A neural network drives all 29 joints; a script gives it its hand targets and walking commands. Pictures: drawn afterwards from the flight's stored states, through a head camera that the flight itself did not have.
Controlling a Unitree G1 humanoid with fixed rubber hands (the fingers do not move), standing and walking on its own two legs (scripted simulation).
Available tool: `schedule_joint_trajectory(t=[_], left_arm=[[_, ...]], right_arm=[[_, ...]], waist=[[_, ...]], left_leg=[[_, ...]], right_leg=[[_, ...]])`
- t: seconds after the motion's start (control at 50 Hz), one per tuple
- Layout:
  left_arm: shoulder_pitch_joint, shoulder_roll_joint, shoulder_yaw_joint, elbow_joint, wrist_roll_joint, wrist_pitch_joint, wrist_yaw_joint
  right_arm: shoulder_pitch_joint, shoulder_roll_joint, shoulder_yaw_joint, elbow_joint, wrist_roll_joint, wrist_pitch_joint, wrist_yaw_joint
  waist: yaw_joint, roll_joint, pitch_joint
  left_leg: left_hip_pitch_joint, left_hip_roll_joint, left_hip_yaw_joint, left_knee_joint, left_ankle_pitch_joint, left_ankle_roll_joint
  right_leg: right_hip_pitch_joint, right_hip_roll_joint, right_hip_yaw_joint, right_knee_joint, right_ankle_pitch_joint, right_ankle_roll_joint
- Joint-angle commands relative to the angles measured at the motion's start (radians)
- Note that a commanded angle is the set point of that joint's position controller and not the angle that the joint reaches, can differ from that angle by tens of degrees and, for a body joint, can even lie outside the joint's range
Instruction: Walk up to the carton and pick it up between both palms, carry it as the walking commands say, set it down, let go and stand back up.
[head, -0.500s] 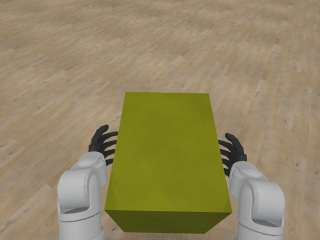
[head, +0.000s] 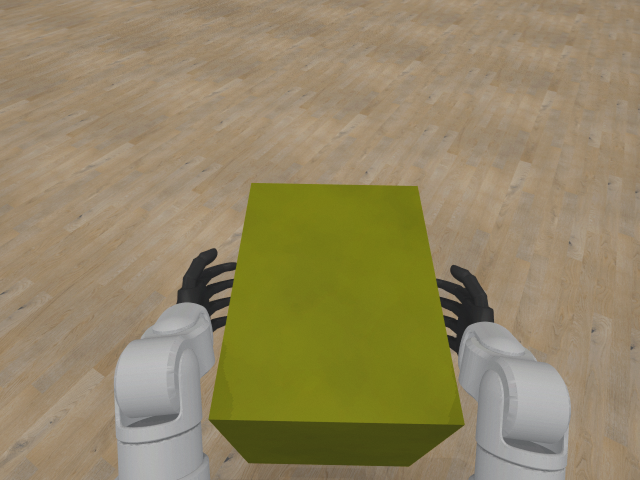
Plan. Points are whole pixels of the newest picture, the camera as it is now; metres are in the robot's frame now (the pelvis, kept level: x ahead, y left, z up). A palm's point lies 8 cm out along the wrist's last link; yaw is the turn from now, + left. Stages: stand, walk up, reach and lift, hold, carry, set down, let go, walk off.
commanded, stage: carry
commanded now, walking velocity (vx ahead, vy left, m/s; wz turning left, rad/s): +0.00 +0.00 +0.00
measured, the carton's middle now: (331, 327) +0.30 +0.00 +0.04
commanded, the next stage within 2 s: hold in 1.44 s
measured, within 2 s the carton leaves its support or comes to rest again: neither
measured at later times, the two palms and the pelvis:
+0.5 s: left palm (197, 320) +0.26 +0.15 +0.10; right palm (471, 338) +0.25 -0.15 +0.10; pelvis -0.01 +0.00 +0.00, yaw +0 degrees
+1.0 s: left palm (198, 324) +0.26 +0.15 +0.10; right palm (469, 342) +0.25 -0.15 +0.09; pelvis -0.01 +0.00 +0.00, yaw +0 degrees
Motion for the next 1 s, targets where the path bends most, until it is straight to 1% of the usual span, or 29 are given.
schedule_joint_trajectory(t=[0.0,0.08,0.1,0.12,0.18,0.22,0.24,0.26,0.3,0.34,0.4,0.42,0.44,0.46,0.48,0.52,0.54,0.56,0.62,0.66,0.68,0.72,0.74,0.76,0.78,0.8,0.82,0.86,0.98], left_arm=[[-0.395,-0.822,-0.661,-0.075,-0.325,-0.044,-0.117],[-0.382,-0.804,-0.638,-0.031,-0.306,-0.051,-0.118],[-0.394,-0.821,-0.656,-0.066,-0.319,-0.054,-0.120],[-0.393,-0.799,-0.640,-0.032,-0.304,-0.057,-0.120],[-0.379,-0.768,-0.604,0.029,-0.277,-0.076,-0.122],[-0.398,-0.791,-0.629,-0.010,-0.290,-0.089,-0.122],[-0.395,-0.778,-0.613,0.019,-0.281,-0.097,-0.124],[-0.394,-0.796,-0.628,-0.013,-0.291,-0.102,-0.123],[-0.391,-0.766,-0.592,0.051,-0.262,-0.117,-0.123],[-0.404,-0.788,-0.616,0.006,-0.278,-0.128,-0.123],[-0.400,-0.765,-0.590,0.053,-0.257,-0.138,-0.120],[-0.398,-0.755,-0.585,0.062,-0.252,-0.142,-0.120],[-0.396,-0.768,-0.594,0.039,-0.260,-0.145,-0.119],[-0.383,-0.750,-0.573,0.078,-0.245,-0.149,-0.119],[-0.392,-0.756,-0.586,0.045,-0.255,-0.154,-0.117],[-0.388,-0.748,-0.577,0.063,-0.249,-0.159,-0.116],[-0.388,-0.759,-0.593,0.030,-0.260,-0.158,-0.114],[-0.386,-0.739,-0.569,0.078,-0.240,-0.162,-0.116],[-0.394,-0.741,-0.578,0.051,-0.249,-0.168,-0.113],[-0.384,-0.730,-0.559,0.085,-0.237,-0.171,-0.113],[-0.392,-0.748,-0.580,0.043,-0.255,-0.172,-0.110],[-0.381,-0.720,-0.549,0.101,-0.229,-0.179,-0.112],[-0.390,-0.741,-0.575,0.043,-0.251,-0.179,-0.108],[-0.370,-0.707,-0.537,0.117,-0.220,-0.180,-0.111],[-0.384,-0.726,-0.554,0.071,-0.238,-0.184,-0.107],[-0.389,-0.712,-0.544,0.101,-0.226,-0.186,-0.109],[-0.382,-0.728,-0.558,0.068,-0.238,-0.186,-0.107],[-0.386,-0.701,-0.531,0.118,-0.220,-0.196,-0.108],[-0.404,-0.707,-0.538,0.088,-0.229,-0.216,-0.104]], right_arm=[[-0.443,0.831,0.614,-0.091,0.318,-0.070,0.097],[-0.439,0.812,0.595,-0.051,0.302,-0.078,0.098],[-0.452,0.832,0.615,-0.088,0.316,-0.082,0.099],[-0.436,0.812,0.588,-0.038,0.297,-0.085,0.101],[-0.429,0.775,0.556,0.016,0.271,-0.104,0.103],[-0.452,0.799,0.578,-0.020,0.287,-0.117,0.103],[-0.434,0.790,0.561,0.024,0.272,-0.123,0.104],[-0.453,0.806,0.582,-0.022,0.291,-0.129,0.105],[-0.452,0.775,0.547,0.045,0.268,-0.144,0.108],[-0.455,0.800,0.569,0.008,0.281,-0.153,0.107],[-0.459,0.776,0.548,0.048,0.267,-0.164,0.108],[-0.453,0.762,0.533,0.062,0.259,-0.170,0.108],[-0.463,0.771,0.553,0.027,0.273,-0.173,0.109],[-0.454,0.753,0.531,0.063,0.258,-0.178,0.107],[-0.457,0.762,0.542,0.041,0.269,-0.182,0.108],[-0.452,0.751,0.532,0.058,0.259,-0.188,0.106],[-0.457,0.764,0.554,0.019,0.274,-0.186,0.103],[-0.449,0.747,0.530,0.074,0.254,-0.189,0.106],[-0.457,0.746,0.535,0.045,0.262,-0.196,0.103],[-0.455,0.735,0.520,0.077,0.252,-0.199,0.103],[-0.462,0.749,0.537,0.030,0.266,-0.200,0.099],[-0.453,0.723,0.508,0.089,0.243,-0.205,0.102],[-0.453,0.743,0.530,0.037,0.263,-0.205,0.098],[-0.441,0.709,0.498,0.102,0.235,-0.207,0.100],[-0.472,0.723,0.518,0.047,0.256,-0.212,0.097],[-0.460,0.712,0.501,0.088,0.240,-0.213,0.099],[-0.468,0.726,0.522,0.047,0.260,-0.214,0.098],[-0.460,0.701,0.490,0.103,0.234,-0.224,0.099],[-0.475,0.707,0.495,0.080,0.244,-0.242,0.097]], waist=[[-0.002,-0.004,-0.314],[0.000,-0.015,-0.323],[0.000,-0.027,-0.328],[-0.001,-0.009,-0.323],[-0.001,-0.022,-0.318],[0.001,-0.014,-0.314],[0.000,-0.018,-0.315],[0.001,-0.019,-0.314],[0.001,-0.012,-0.311],[0.002,-0.020,-0.316],[0.003,-0.017,-0.309],[0.002,0.002,-0.306],[0.004,-0.016,-0.303],[0.004,-0.010,-0.312],[0.005,-0.005,-0.308],[0.004,-0.007,-0.310],[0.004,-0.015,-0.308],[0.004,-0.018,-0.307],[0.003,-0.015,-0.314],[0.004,-0.021,-0.311],[0.003,-0.020,-0.315],[0.003,-0.025,-0.306],[0.003,-0.018,-0.308],[0.003,-0.029,-0.304],[0.004,-0.022,-0.305],[0.004,-0.017,-0.304],[0.005,-0.008,-0.301],[0.003,-0.026,-0.304],[0.003,-0.033,-0.318]], left_leg=[[0.158,0.101,-0.152,-0.175,0.071,0.030],[0.169,0.101,-0.146,-0.161,0.121,0.033],[0.170,0.100,-0.142,-0.159,0.123,0.033],[0.167,0.100,-0.144,-0.161,0.124,0.031],[0.164,0.097,-0.143,-0.162,0.098,0.031],[0.161,0.095,-0.145,-0.165,0.081,0.031],[0.161,0.098,-0.143,-0.169,0.076,0.032],[0.165,0.099,-0.149,-0.172,0.063,0.035],[0.159,0.098,-0.145,-0.172,0.057,0.031],[0.162,0.101,-0.148,-0.175,0.056,0.034],[0.152,0.095,-0.146,-0.172,0.068,0.033],[0.149,0.099,-0.150,-0.180,0.058,0.034],[0.146,0.099,-0.148,-0.180,0.048,0.033],[0.152,0.101,-0.154,-0.185,0.039,0.036],[0.155,0.103,-0.154,-0.188,0.041,0.035],[0.155,0.101,-0.149,-0.179,0.049,0.036],[0.154,0.101,-0.148,-0.178,0.063,0.036],[0.148,0.099,-0.147,-0.178,0.052,0.036],[0.161,0.098,-0.141,-0.170,0.075,0.034],[0.162,0.099,-0.143,-0.170,0.075,0.036],[0.159,0.098,-0.143,-0.169,0.072,0.037],[0.154,0.096,-0.142,-0.171,0.054,0.036],[0.151,0.097,-0.147,-0.177,0.052,0.035],[0.150,0.097,-0.150,-0.180,0.041,0.037],[0.147,0.098,-0.143,-0.176,0.044,0.033],[0.145,0.100,-0.153,-0.186,0.031,0.039],[0.147,0.102,-0.151,-0.190,0.024,0.038],[0.146,0.100,-0.149,-0.181,0.038,0.038],[0.156,0.098,-0.145,-0.169,0.069,0.038]], right_leg=[[0.048,-0.077,0.105,-0.140,0.152,-0.054],[0.059,-0.080,0.106,-0.140,0.187,-0.052],[0.066,-0.083,0.107,-0.141,0.187,-0.055],[0.061,-0.083,0.109,-0.137,0.192,-0.053],[0.054,-0.083,0.109,-0.142,0.174,-0.054],[0.053,-0.087,0.115,-0.147,0.168,-0.058],[0.049,-0.084,0.109,-0.144,0.159,-0.057],[0.042,-0.082,0.108,-0.143,0.147,-0.059],[0.040,-0.083,0.110,-0.147,0.147,-0.058],[0.042,-0.082,0.109,-0.145,0.148,-0.058],[0.046,-0.084,0.105,-0.143,0.155,-0.055],[0.040,-0.080,0.105,-0.141,0.142,-0.055],[0.039,-0.079,0.103,-0.140,0.137,-0.055],[0.040,-0.080,0.104,-0.139,0.130,-0.057],[0.035,-0.078,0.102,-0.139,0.128,-0.057],[0.035,-0.080,0.106,-0.139,0.144,-0.056],[0.039,-0.081,0.102,-0.138,0.150,-0.055],[0.042,-0.082,0.104,-0.141,0.151,-0.053],[0.037,-0.086,0.108,-0.140,0.159,-0.055],[0.038,-0.084,0.107,-0.143,0.160,-0.053],[0.040,-0.085,0.107,-0.141,0.156,-0.054],[0.036,-0.085,0.108,-0.141,0.150,-0.055],[0.038,-0.084,0.106,-0.139,0.140,-0.056],[0.033,-0.084,0.107,-0.145,0.136,-0.057],[0.038,-0.084,0.105,-0.141,0.142,-0.057],[0.035,-0.083,0.106,-0.142,0.126,-0.058],[0.030,-0.080,0.100,-0.140,0.115,-0.057],[0.036,-0.084,0.106,-0.145,0.141,-0.055],[0.036,-0.087,0.110,-0.140,0.156,-0.055]])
